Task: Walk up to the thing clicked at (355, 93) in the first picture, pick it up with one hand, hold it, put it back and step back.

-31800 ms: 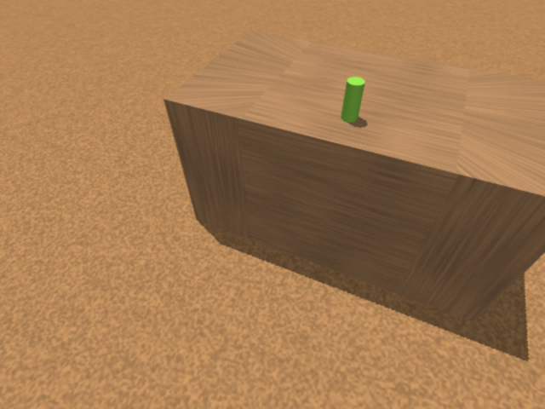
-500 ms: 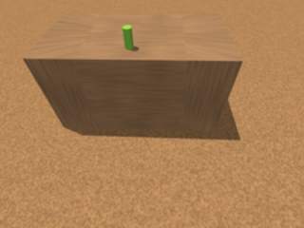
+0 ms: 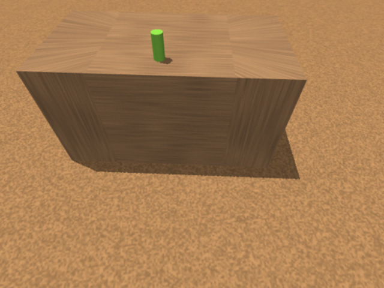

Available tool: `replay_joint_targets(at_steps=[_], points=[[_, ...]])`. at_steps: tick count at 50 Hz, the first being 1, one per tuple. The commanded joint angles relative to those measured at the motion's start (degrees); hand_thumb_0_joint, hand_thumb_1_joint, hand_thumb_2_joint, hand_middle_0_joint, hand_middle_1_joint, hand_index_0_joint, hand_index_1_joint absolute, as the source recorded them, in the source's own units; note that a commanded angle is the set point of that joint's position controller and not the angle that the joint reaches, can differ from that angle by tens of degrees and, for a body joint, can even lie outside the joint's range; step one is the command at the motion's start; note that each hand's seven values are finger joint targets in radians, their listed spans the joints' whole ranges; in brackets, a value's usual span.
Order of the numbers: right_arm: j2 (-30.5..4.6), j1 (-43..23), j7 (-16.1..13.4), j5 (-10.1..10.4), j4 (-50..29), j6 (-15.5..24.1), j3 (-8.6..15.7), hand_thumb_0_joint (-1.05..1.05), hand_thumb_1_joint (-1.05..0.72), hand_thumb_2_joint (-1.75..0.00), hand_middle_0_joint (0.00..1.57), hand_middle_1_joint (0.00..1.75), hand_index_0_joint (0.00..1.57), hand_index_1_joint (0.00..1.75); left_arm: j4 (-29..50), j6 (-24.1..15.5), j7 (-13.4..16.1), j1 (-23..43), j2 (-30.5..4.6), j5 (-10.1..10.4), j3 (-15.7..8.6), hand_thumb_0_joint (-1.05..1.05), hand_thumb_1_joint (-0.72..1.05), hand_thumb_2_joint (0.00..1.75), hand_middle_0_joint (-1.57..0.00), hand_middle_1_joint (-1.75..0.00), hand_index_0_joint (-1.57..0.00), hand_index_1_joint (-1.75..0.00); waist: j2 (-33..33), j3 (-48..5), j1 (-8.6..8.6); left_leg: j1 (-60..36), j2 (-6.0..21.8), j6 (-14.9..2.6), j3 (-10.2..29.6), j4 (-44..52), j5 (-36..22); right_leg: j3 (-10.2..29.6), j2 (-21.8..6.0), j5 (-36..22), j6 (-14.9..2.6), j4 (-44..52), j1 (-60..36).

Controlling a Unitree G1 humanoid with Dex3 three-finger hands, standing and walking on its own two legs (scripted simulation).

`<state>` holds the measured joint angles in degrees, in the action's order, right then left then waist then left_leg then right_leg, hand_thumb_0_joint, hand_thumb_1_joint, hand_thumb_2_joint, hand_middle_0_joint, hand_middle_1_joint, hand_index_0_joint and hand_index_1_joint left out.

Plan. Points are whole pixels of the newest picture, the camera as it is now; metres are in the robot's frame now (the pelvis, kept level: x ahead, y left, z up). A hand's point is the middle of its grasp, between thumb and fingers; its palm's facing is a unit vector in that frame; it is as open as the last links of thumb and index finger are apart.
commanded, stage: step back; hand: left
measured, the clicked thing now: (158, 45) +1.10 +0.17 -0.05
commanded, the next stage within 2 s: stand in 0.12 s
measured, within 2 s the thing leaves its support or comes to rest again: neither
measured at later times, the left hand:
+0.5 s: hand out of the picture +0.10 +0.25 -0.14, palm faces -0.02 -0.94 -0.33, open 7.4 cm
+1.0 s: hand out of the picture +0.03 +0.25 -0.14, palm faces -0.03 -0.94 -0.34, open 7.4 cm
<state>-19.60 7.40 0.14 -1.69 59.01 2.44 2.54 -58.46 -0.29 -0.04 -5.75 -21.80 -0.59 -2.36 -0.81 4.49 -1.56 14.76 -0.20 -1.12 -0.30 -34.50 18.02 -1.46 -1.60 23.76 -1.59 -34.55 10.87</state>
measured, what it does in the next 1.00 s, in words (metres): stands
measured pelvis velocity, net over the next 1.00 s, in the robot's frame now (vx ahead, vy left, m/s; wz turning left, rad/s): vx -0.02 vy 0.00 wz -0.01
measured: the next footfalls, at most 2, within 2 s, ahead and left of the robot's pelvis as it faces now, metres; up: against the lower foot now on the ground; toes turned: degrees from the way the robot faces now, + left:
none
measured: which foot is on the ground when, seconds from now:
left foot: down 0.00-1.00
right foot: down 0.00-1.00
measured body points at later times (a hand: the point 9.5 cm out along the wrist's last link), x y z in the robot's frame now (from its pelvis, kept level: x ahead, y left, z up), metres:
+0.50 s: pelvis +0.00 +0.01 +0.02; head +0.01 +0.01 +0.47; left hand +0.10 +0.30 -0.12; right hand +0.12 -0.29 -0.10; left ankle +0.01 +0.11 -0.73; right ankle -0.03 -0.13 -0.73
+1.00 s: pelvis -0.02 +0.00 +0.02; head -0.02 +0.00 +0.47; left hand +0.04 +0.30 -0.12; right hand +0.04 -0.30 -0.12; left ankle +0.01 +0.11 -0.73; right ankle -0.03 -0.13 -0.73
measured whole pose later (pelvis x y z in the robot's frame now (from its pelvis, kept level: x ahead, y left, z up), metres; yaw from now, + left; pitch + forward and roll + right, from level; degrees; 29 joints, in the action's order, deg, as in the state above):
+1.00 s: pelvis -0.02 +0.00 +0.02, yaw +0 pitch -3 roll +0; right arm -19.6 6.7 0.7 -1.0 67.0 0.9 0.7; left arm -65.7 -0.6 -0.6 -7.8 -20.2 -0.3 0.3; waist 0.2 3.5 0.1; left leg 8.3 0.1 -0.6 -1.8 -18.2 7.1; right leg -1.3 -1.6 10.6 1.3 -18.0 4.4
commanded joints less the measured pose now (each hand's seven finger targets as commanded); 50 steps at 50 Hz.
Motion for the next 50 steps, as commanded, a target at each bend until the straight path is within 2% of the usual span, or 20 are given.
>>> replay_joint_targets(at_steps=[1, 2, 3, 4, 5, 6, 7, 8, 9, 10, 11, 15, 18, 25, 29, 32, 34, 39, 47, 50], points=[[-11.97, -5.69, -1.14, 1.29, -4.97, 0.29, 1.92, 0.00, -0.90, -0.90, 0.20, 0.30, 0.20, 0.30, 0.92, -2.90, 1.03, -4.65, -12.10, -0.39, -2.98, 0.00, 0.90, 0.90, -0.20, -0.30, -0.20, -0.30, 2.22, -10.13, -2.15, 2.29, 6.60, -1.99, 4.90, -1.32, -29.63, 7.52, -5.98, -26.97, -1.99, 10.44, -11.63], [-10.92, -5.29, -1.12, 1.34, -5.23, 0.05, 1.90, 0.00, -0.90, -0.90, 0.20, 0.30, 0.20, 0.30, 0.67, -2.99, 0.94, -4.51, -15.05, -0.49, -3.67, 0.00, 0.90, 0.90, -0.20, -0.30, -0.20, -0.30, -0.80, -10.14, -1.38, 6.34, 2.93, -0.28, 2.06, -3.49, -17.34, 12.53, -10.47, -29.92, -5.35, 9.43, -13.57], [-10.28, -5.21, -1.30, 1.00, -4.82, -0.15, 1.84, 0.00, -0.90, -0.90, 0.20, 0.30, 0.20, 0.30, 1.43, -2.76, 0.86, -2.71, -16.29, -0.60, -3.87, 0.00, 0.90, 0.90, -0.20, -0.30, -0.20, -0.30, -3.12, -8.25, -0.99, 7.19, 1.56, 0.58, 0.43, -4.34, -5.28, 14.84, -14.56, -30.08, -8.81, 9.36, -11.49], [-10.34, -4.86, -1.20, 0.50, -4.18, -0.18, 1.77, 0.00, -0.90, -0.90, 0.20, 0.30, 0.20, 0.30, 2.17, -2.76, 0.91, -1.08, -15.25, -0.61, -3.54, 0.00, 0.90, 0.90, -0.20, -0.30, -0.20, -0.30, -3.22, -6.25, -0.18, 7.81, 1.89, 0.70, 0.09, -3.24, 0.32, 14.33, -15.49, -32.13, -9.62, 8.84, -10.91], [-10.39, -4.95, -0.98, 0.24, -3.82, -0.04, 1.75, 0.00, -0.90, -0.90, 0.20, 0.30, 0.20, 0.30, 2.41, -2.56, 1.08, -0.08, -14.55, -0.64, -3.33, 0.00, 0.90, 0.90, -0.20, -0.30, -0.20, -0.30, -4.20, -4.95, 0.32, 7.92, 1.91, 0.15, -0.39, -0.55, 3.49, 12.17, -14.56, -34.42, -8.82, 8.21, -10.25], [-10.88, -4.66, -0.74, 1.28, -3.80, 0.01, 1.41, 0.00, -0.90, -0.90, 0.20, 0.30, 0.20, 0.30, 2.28, -2.68, 0.93, 2.10, -13.28, -0.31, -2.09, 0.00, 0.90, 0.90, -0.20, -0.30, -0.20, -0.30, -2.91, -3.81, 1.45, -1.96, 4.33, -0.26, 3.28, 7.88, -11.36, 10.75, -11.92, -37.54, -5.14, 8.17, -2.88], [-12.01, -2.22, -0.48, 1.12, -2.82, 0.62, 1.73, 0.00, -0.90, -0.90, 0.20, 0.30, 0.20, 0.30, 2.44, -2.71, 0.93, 2.52, -11.31, 0.27, -1.65, 0.00, 0.90, 0.90, -0.20, -0.30, -0.20, -0.30, -1.42, -6.32, 2.61, -11.03, 7.18, -1.59, 6.78, 9.36, -30.35, 5.94, -6.96, -37.76, -1.28, 5.72, 0.79], [-14.12, -1.10, -0.53, 0.95, -1.96, 0.97, 2.03, 0.00, -0.90, -0.90, 0.20, 0.30, 0.20, 0.30, 2.34, -2.34, 1.05, 1.52, -9.87, 0.95, -1.25, 0.00, 0.90, 0.90, -0.20, -0.30, -0.20, -0.30, -0.50, -8.69, 2.19, -15.11, 9.77, -3.45, 7.94, 7.37, -40.79, 3.46, -4.01, -33.23, 0.40, 4.75, 0.89], [-15.29, -2.50, -0.62, 0.86, -1.56, 0.95, 2.23, 0.00, -0.90, -0.90, 0.20, 0.30, 0.20, 0.30, 1.68, -2.12, 1.33, 0.27, -9.77, 1.09, -0.89, 0.00, 0.90, 0.90, -0.20, -0.30, -0.20, -0.30, 0.30, -9.56, 1.15, -14.23, 10.97, -4.53, 8.50, 5.37, -44.45, 3.88, -4.48, -31.56, 0.99, 7.49, -2.23], [-14.29, -3.17, -0.73, 0.98, -1.49, 0.75, 1.99, 0.00, -0.90, -0.90, 0.20, 0.30, 0.20, 0.30, 1.28, -2.08, 1.48, 0.32, -10.05, 0.96, -0.88, 0.00, 0.90, 0.90, -0.20, -0.30, -0.20, -0.30, 0.95, -10.91, 1.32, -14.16, 10.05, -3.76, 6.70, 5.09, -45.85, 3.97, -4.90, -35.36, 0.90, 8.08, -4.59], [-13.39, -3.16, -0.97, 1.33, -1.43, 0.44, 1.66, 0.00, -0.90, -0.90, 0.20, 0.30, 0.20, 0.30, 0.95, -2.03, 1.40, 0.63, -10.51, 0.81, -1.04, 0.00, 0.90, 0.90, -0.20, -0.30, -0.20, -0.30, 1.05, -11.17, 1.68, -14.25, 9.26, -2.96, 5.31, 5.86, -45.39, 3.91, -4.90, -38.12, 0.69, 7.84, -5.78], [-12.52, -6.23, -1.20, 1.80, -1.45, -0.31, 0.94, 0.00, -0.90, -0.90, 0.20, 0.30, 0.20, 0.30, 0.04, -1.69, 1.20, 1.71, -10.33, 0.41, -0.76, 0.00, 0.90, 0.90, -0.20, -0.30, -0.20, -0.30, 1.90, -10.34, 1.34, -12.92, 8.02, -1.31, 4.22, 10.22, -34.93, 4.22, -5.55, -35.59, 0.54, 11.92, -8.49], [-12.41, -6.63, -1.17, 1.64, -0.70, -0.37, 0.63, 0.00, -0.90, -0.90, 0.20, 0.30, 0.20, 0.30, -0.67, -1.66, 1.03, 2.68, -9.84, 0.47, -0.57, 0.00, 0.90, 0.90, -0.20, -0.30, -0.20, -0.30, 2.85, -10.67, 1.46, -13.87, 8.36, -0.91, 4.18, 12.93, -33.62, 4.10, -5.40, -31.84, 0.82, 13.84, -9.43], [-12.11, -8.61, -0.73, 1.58, 0.78, -0.22, 0.24, 0.00, -0.90, -0.90, 0.20, 0.30, 0.20, 0.30, -2.44, -1.55, 0.51, 3.31, -9.82, 0.18, -0.27, 0.00, 0.90, 0.90, -0.20, -0.30, -0.20, -0.30, 1.70, -6.95, 1.06, -11.79, 7.94, -0.16, 4.67, 17.60, -22.34, 4.59, -5.97, -22.89, 1.08, 18.51, -8.05], [-12.41, -7.25, -0.35, 1.39, 1.80, -0.21, 0.17, 0.00, -0.90, -0.90, 0.20, 0.30, 0.20, 0.30, -2.99, -1.66, 0.20, 4.08, -10.08, 0.09, -0.21, 0.00, 0.90, 0.90, -0.20, -0.30, -0.20, -0.30, 0.86, -4.66, 1.85, -9.31, 7.62, 0.03, 5.27, 20.44, -12.71, 5.21, -6.06, -15.64, 1.09, 20.34, -6.52], [-12.39, -8.23, -0.13, 1.18, 2.15, -0.27, 0.20, 0.00, -0.90, -0.90, 0.20, 0.30, 0.20, 0.30, -3.52, -1.61, 0.01, 2.77, -9.87, -0.01, -0.12, 0.00, 0.90, 0.90, -0.20, -0.30, -0.20, -0.30, 1.31, -3.20, 0.98, -8.23, 7.52, 0.21, 6.20, 21.78, -5.68, 5.13, -5.77, -10.63, 0.99, 21.38, -3.89], [-12.40, -7.23, 0.01, 1.08, 2.41, -0.31, 0.21, 0.00, -0.90, -0.90, 0.20, 0.30, 0.20, 0.30, -3.39, -1.80, -0.05, 3.32, -10.09, -0.18, -0.14, 0.00, 0.90, 0.90, -0.20, -0.30, -0.20, -0.30, 0.89, -3.66, 1.42, -7.54, 7.35, 0.13, 6.07, 21.72, -5.12, 5.42, -5.94, -10.12, 0.97, 21.62, -3.71], [-11.89, -6.61, -0.01, 1.07, 2.97, 0.01, 0.12, 0.00, -0.90, -0.90, 0.20, 0.30, 0.20, 0.30, -3.45, -1.97, 0.08, 2.87, -10.25, -0.05, -0.03, 0.00, 0.90, 0.90, -0.20, -0.30, -0.20, -0.30, 0.35, -5.26, 1.45, -9.13, 7.71, -0.05, 6.04, 20.63, -10.61, 5.54, -6.31, -13.27, 0.72, 20.74, -4.12], [-12.26, -4.26, -0.02, 1.12, 3.85, -0.40, -0.09, 0.00, -0.90, -0.90, 0.20, 0.30, 0.20, 0.30, -3.78, -1.90, 0.04, 1.35, -10.43, 0.08, 0.28, 0.00, 0.90, 0.90, -0.20, -0.30, -0.20, -0.30, 0.58, -3.92, 1.97, -8.39, 7.41, 0.04, 6.00, 20.67, -7.20, 6.09, -6.15, -11.02, 0.82, 21.24, -2.42], [-12.43, -4.36, -0.01, 1.10, 3.81, -0.34, -0.15, 0.00, -0.90, -0.90, 0.20, 0.30, 0.20, 0.30, -3.64, -1.86, 0.10, 0.76, -10.43, -0.04, 0.39, 0.00, 0.90, 0.90, -0.20, -0.30, -0.20, -0.30, 1.26, -4.68, 1.74, -8.46, 7.67, -0.06, 6.15, 20.26, -8.81, 5.98, -6.19, -12.58, 0.71, 20.67, -3.10]])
